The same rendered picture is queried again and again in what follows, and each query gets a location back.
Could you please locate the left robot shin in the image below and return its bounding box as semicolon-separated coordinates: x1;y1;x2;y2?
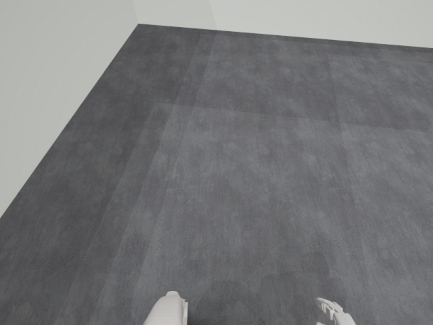
166;291;180;297

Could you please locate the left robot thigh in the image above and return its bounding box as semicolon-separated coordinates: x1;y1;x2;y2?
143;295;188;325

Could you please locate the right robot hand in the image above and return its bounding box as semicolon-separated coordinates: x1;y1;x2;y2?
316;298;356;325

